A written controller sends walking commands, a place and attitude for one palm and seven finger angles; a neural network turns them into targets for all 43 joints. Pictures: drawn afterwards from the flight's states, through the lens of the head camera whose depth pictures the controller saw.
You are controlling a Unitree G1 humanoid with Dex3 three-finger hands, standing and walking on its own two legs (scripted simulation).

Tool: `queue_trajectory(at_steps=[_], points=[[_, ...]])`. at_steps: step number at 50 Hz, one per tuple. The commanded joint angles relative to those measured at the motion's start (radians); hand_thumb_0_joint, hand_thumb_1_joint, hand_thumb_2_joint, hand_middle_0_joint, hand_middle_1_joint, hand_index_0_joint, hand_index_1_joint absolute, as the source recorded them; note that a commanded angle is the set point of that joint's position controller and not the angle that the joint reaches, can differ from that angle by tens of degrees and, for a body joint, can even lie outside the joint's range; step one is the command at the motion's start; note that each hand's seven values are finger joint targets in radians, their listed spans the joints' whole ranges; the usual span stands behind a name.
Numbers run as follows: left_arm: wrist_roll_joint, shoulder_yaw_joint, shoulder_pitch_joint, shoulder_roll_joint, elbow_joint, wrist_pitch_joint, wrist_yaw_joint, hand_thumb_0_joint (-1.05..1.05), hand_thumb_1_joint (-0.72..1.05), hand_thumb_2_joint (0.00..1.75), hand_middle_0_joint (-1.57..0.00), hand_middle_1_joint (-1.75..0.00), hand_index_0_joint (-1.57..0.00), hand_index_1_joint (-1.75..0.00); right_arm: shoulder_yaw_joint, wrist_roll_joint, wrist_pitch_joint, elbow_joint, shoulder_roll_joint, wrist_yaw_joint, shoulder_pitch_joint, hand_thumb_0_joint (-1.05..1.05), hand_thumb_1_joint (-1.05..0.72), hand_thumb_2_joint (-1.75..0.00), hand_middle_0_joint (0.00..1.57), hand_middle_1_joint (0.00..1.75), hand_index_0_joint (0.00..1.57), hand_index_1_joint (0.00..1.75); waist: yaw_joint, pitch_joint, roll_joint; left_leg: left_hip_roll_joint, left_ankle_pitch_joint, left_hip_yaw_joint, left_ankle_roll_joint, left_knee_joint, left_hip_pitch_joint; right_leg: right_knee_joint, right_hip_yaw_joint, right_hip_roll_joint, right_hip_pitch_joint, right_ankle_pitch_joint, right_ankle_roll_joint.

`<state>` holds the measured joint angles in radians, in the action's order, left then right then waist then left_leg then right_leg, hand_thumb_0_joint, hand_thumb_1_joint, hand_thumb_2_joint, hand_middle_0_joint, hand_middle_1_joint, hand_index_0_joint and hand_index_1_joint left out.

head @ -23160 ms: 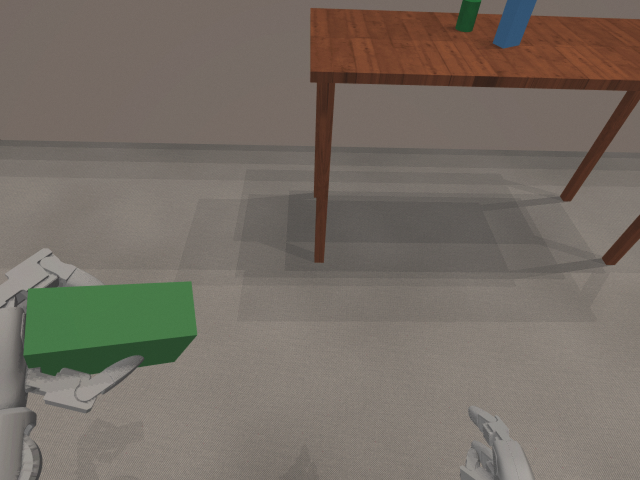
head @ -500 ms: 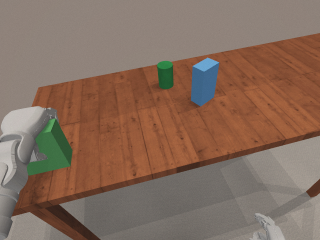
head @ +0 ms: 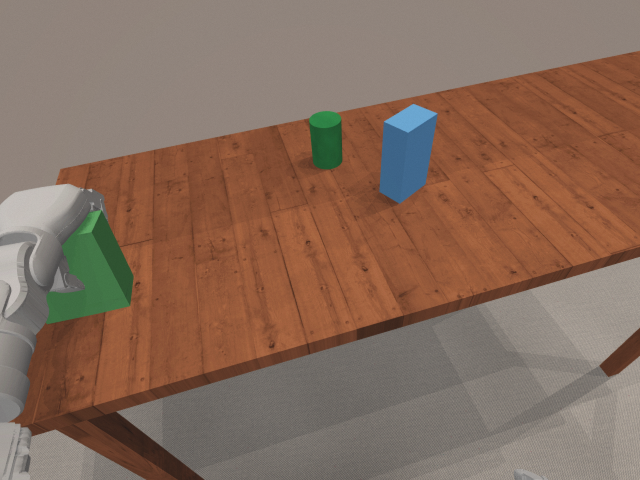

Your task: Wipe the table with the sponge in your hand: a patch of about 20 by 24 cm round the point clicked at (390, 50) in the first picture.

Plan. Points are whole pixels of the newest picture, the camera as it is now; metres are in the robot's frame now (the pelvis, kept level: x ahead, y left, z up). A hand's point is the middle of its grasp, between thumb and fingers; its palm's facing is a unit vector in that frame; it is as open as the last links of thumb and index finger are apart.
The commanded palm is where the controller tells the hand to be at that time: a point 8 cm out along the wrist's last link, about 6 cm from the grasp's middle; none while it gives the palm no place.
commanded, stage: wipe forward along the first lane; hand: left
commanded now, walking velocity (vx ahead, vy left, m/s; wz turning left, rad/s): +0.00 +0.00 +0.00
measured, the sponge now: (81, 280) +0.33 +0.36 +0.08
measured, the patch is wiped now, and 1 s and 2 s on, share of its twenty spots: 0.15 0.20 0.35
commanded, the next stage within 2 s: slide across to the middle lane in 0.40 s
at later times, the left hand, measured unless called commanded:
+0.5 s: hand (72, 219) +0.39 +0.38 +0.13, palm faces -0.15 +0.03 -0.99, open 9.7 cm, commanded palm +0.38 +0.36 +0.17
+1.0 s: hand (119, 201) +0.42 +0.32 +0.14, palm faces +0.01 +0.00 -1.00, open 9.7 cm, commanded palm +0.40 +0.31 +0.20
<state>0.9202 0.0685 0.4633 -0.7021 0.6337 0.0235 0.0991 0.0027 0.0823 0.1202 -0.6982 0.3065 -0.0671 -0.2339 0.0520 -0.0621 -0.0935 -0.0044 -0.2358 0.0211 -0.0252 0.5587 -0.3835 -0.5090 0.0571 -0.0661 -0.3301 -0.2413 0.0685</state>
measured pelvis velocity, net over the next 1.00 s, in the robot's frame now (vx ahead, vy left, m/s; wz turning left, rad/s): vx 0.04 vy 0.03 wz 0.02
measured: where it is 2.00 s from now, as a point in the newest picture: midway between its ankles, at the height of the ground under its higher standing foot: outside the picture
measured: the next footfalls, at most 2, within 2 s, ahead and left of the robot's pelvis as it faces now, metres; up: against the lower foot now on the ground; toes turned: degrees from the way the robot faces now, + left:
none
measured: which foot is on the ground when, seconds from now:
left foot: down 0.00-1.00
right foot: down 0.00-1.00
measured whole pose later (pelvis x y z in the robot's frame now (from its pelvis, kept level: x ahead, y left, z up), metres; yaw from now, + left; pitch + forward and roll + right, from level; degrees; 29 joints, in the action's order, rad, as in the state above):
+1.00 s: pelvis +0.04 +0.03 +0.01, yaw +1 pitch +4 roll -1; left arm 0.93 -0.13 0.57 -0.55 0.49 -0.20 0.03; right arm 0.03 0.08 0.10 -0.68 0.27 -0.03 -0.12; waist 0.06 -0.05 -0.07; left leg -0.06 -0.22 0.02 -0.06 0.43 -0.28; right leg -0.38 0.05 -0.01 -0.22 -0.23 0.02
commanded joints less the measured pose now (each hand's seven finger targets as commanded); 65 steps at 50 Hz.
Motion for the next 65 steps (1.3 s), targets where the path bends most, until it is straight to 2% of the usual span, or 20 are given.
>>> queue_trajectory(at_steps=[1, 11, 12, 17, 21, 26, 27, 32, 34, 38, 40, 45, 47, 48, 49, 52, 56, 57, 59, 65], points=[[0.054, 0.017, 0.308, -0.215, 0.012, -0.031, -0.066, 0.0, 0.1, 1.3, -1.2, -1.6, -1.2, -1.6, -0.048, 0.006, -0.037, 0.127, 0.133, -0.007, 0.074, 0.0, -0.9, -0.9, 0.2, 0.3, 0.2, 0.3, -0.04, -0.102, 0.15, -0.041, -0.046, -0.003, -0.044, -0.073, 0.032, 0.165, -0.125, 0.053, 0.008, -0.066, -0.013], [0.064, -0.003, 0.411, -0.216, 0.07, -0.013, -0.063, 0.0, 0.1, 1.3, -1.2, -1.6, -1.2, -1.6, -0.042, 0.009, -0.026, 0.127, 0.133, -0.007, 0.053, 0.0, -0.9, -0.9, 0.2, 0.3, 0.2, 0.3, -0.049, -0.103, 0.127, -0.036, -0.029, 0.006, -0.045, -0.106, 0.056, 0.164, -0.087, 0.04, 0.004, -0.029, -0.007], [0.067, 0.032, 0.43, -0.254, 0.077, -0.004, -0.064, 0.0, 0.1, 1.3, -1.2, -1.6, -1.2, -1.6, -0.039, 0.01, -0.03, 0.128, 0.132, -0.008, 0.059, 0.0, -0.9, -0.9, 0.2, 0.3, 0.2, 0.3, -0.044, -0.103, 0.124, -0.032, -0.025, 0.016, -0.044, -0.114, 0.053, 0.166, -0.091, 0.039, 0.005, -0.024, -0.001], [0.09, 0.014, 0.497, -0.259, 0.125, 0.007, -0.063, 0.0, 0.1, 1.3, -1.2, -1.6, -1.2, -1.6, -0.04, 0.006, -0.03, 0.12, 0.134, -0.01, 0.033, 0.0, -0.9, -0.9, 0.2, 0.3, 0.2, 0.3, -0.051, -0.132, 0.108, -0.03, -0.005, 0.016, -0.043, -0.119, 0.068, 0.164, -0.084, 0.036, 0.002, -0.003, 0.003], [0.092, -0.029, 0.492, -0.207, 0.138, 0.009, -0.061, 0.0, 0.1, 1.3, -1.2, -1.6, -1.2, -1.6, -0.045, 0.005, -0.021, 0.113, 0.136, -0.005, 0.013, 0.0, -0.9, -0.9, 0.2, 0.3, 0.2, 0.3, -0.057, -0.161, 0.094, -0.026, 0.021, 0.016, -0.04, -0.119, 0.103, 0.158, -0.068, 0.032, -0.003, 0.017, 0.003], [0.05, -0.045, 0.44, -0.149, 0.056, 0.025, -0.066, 0.0, 0.1, 1.3, -1.2, -1.6, -1.2, -1.6, -0.05, 0.007, -0.015, 0.129, 0.132, 0.0, 0.026, 0.0, -0.9, -0.9, 0.2, 0.3, 0.2, 0.3, -0.047, -0.19, 0.112, -0.02, 0.071, 0.022, -0.04, -0.122, 0.135, 0.158, -0.065, 0.031, 0.025, 0.069, 0.005], [0.038, -0.019, 0.458, -0.17, 0.022, 0.035, -0.071, 0.0, 0.1, 1.3, -1.2, -1.6, -1.2, -1.6, -0.05, 0.006, -0.022, 0.134, 0.13, 0.0, 0.036, 0.0, -0.9, -0.9, 0.2, 0.3, 0.2, 0.3, -0.045, -0.202, 0.109, -0.015, 0.09, 0.031, -0.04, -0.125, 0.144, 0.16, -0.073, 0.033, 0.035, 0.091, 0.009], [0.0, -0.051, 0.519, -0.133, -0.052, 0.009, -0.087, 0.0, 0.1, 1.3, -1.2, -1.6, -1.2, -1.6, -0.045, 0.017, -0.031, 0.118, 0.127, -0.003, 0.06, 0.0, -0.9, -0.9, 0.2, 0.3, 0.2, 0.3, -0.062, -0.166, 0.091, -0.013, 0.086, 0.044, -0.038, -0.15, 0.178, 0.177, -0.062, 0.032, 0.017, 0.077, 0.007], [-0.003, -0.11, 0.536, -0.069, -0.111, -0.006, -0.093, 0.0, 0.1, 1.3, -1.2, -1.6, -1.2, -1.6, -0.051, 0.016, -0.04, 0.115, 0.118, -0.002, 0.063, 0.0, -0.9, -0.9, 0.2, 0.3, 0.2, 0.3, -0.065, -0.2, 0.054, -0.015, 0.092, 0.044, -0.035, -0.153, 0.23, 0.176, -0.057, 0.032, 0.018, 0.074, 0.005], [-0.027, -0.113, 0.538, -0.052, -0.194, -0.046, -0.101, 0.0, 0.1, 1.3, -1.2, -1.6, -1.2, -1.6, -0.047, 0.015, -0.06, 0.116, 0.114, -0.003, 0.089, 0.0, -0.9, -0.9, 0.2, 0.3, 0.2, 0.3, -0.057, -0.236, 0.058, -0.014, 0.148, 0.059, -0.026, -0.159, 0.277, 0.177, -0.052, 0.032, 0.055, 0.118, 0.01], [-0.039, -0.155, 0.519, 0.002, -0.211, -0.082, -0.097, 0.0, 0.1, 1.3, -1.2, -1.6, -1.2, -1.6, -0.041, 0.018, -0.063, 0.122, 0.11, 0.004, 0.109, 0.0, -0.9, -0.9, 0.2, 0.3, 0.2, 0.3, -0.057, -0.219, 0.07, -0.014, 0.169, 0.06, -0.018, -0.16, 0.284, 0.177, -0.041, 0.033, 0.058, 0.131, 0.008], [0.014, -0.131, 0.538, -0.049, -0.315, -0.189, -0.094, 0.0, 0.1, 1.3, -1.2, -1.6, -1.2, -1.6, -0.025, 0.008, -0.06, 0.141, 0.109, 0.024, 0.168, 0.0, -0.9, -0.9, 0.2, 0.3, 0.2, 0.3, -0.031, -0.265, 0.029, -0.017, 0.299, 0.054, 0.008, -0.162, 0.305, 0.162, -0.028, 0.031, 0.124, 0.204, 0.019], [0.025, -0.054, 0.51, -0.118, -0.323, -0.225, -0.105, 0.0, 0.1, 1.3, -1.2, -1.6, -1.2, -1.6, -0.017, 0.001, -0.059, 0.151, 0.11, 0.027, 0.188, 0.0, -0.9, -0.9, 0.2, 0.3, 0.2, 0.3, -0.01, -0.27, 0.045, -0.016, 0.361, 0.052, 0.013, -0.157, 0.292, 0.154, -0.034, 0.028, 0.165, 0.259, 0.029], [0.017, -0.127, 0.49, -0.025, -0.31, -0.249, -0.098, 0.0, 0.1, 1.3, -1.2, -1.6, -1.2, -1.6, -0.015, 0.0, -0.056, 0.155, 0.101, 0.031, 0.195, 0.0, -0.9, -0.9, 0.2, 0.3, 0.2, 0.3, -0.017, -0.279, 0.055, -0.019, 0.377, 0.044, 0.015, -0.155, 0.296, 0.147, -0.021, 0.03, 0.169, 0.268, 0.022], [0.009, -0.13, 0.475, -0.009, -0.316, -0.267, -0.094, 0.0, 0.1, 1.3, -1.2, -1.6, -1.2, -1.6, -0.015, 0.002, -0.054, 0.155, 0.1, 0.034, 0.199, 0.0, -0.9, -0.9, 0.2, 0.3, 0.2, 0.3, -0.017, -0.274, 0.066, -0.013, 0.382, 0.042, 0.017, -0.156, 0.302, 0.149, -0.017, 0.032, 0.163, 0.271, 0.018], [0.031, -0.09, 0.457, -0.059, -0.355, -0.31, -0.091, 0.0, 0.1, 1.3, -1.2, -1.6, -1.2, -1.6, -0.005, -0.004, -0.048, 0.175, 0.099, 0.04, 0.233, 0.0, -0.9, -0.9, 0.2, 0.3, 0.2, 0.3, 0.003, -0.291, 0.031, -0.015, 0.428, 0.039, 0.019, -0.151, 0.304, 0.14, -0.029, 0.031, 0.195, 0.308, 0.027], [0.032, -0.169, 0.475, 0.027, -0.358, -0.35, -0.066, 0.0, 0.1, 1.3, -1.2, -1.6, -1.2, -1.6, -0.003, -0.002, -0.039, 0.176, 0.093, 0.04, 0.237, 0.0, -0.9, -0.9, 0.2, 0.3, 0.2, 0.3, -0.016, -0.293, 0.075, -0.018, 0.426, 0.029, 0.011, -0.142, 0.315, 0.138, -0.02, 0.034, 0.186, 0.329, 0.016], [0.025, -0.139, 0.465, -0.003, -0.379, -0.354, -0.064, 0.0, 0.1, 1.3, -1.2, -1.6, -1.2, -1.6, 0.0, 0.0, -0.042, 0.183, 0.095, 0.039, 0.248, 0.0, -0.9, -0.9, 0.2, 0.3, 0.2, 0.3, -0.013, -0.3, 0.063, -0.016, 0.441, 0.033, 0.007, -0.14, 0.323, 0.136, -0.028, 0.033, 0.198, 0.344, 0.02], [0.031, -0.224, 0.507, 0.08, -0.395, -0.363, -0.048, 0.0, 0.1, 1.3, -1.2, -1.6, -1.2, -1.6, 0.0, 0.001, -0.044, 0.181, 0.087, 0.038, 0.239, 0.0, -0.9, -0.9, 0.2, 0.3, 0.2, 0.3, -0.031, -0.302, 0.055, -0.016, 0.473, 0.035, 0.01, -0.127, 0.349, 0.132, -0.02, 0.034, 0.168, 0.349, 0.016], [0.027, -0.209, 0.512, 0.059, -0.372, -0.37, -0.03, 0.0, 0.1, 1.3, -1.2, -1.6, -1.2, -1.6, 0.002, 0.0, -0.045, 0.171, 0.091, 0.031, 0.232, 0.0, -0.9, -0.9, 0.2, 0.3, 0.2, 0.3, -0.031, -0.294, 0.078, -0.026, 0.434, 0.024, -0.003, -0.121, 0.33, 0.129, -0.032, 0.038, 0.188, 0.387, 0.016]])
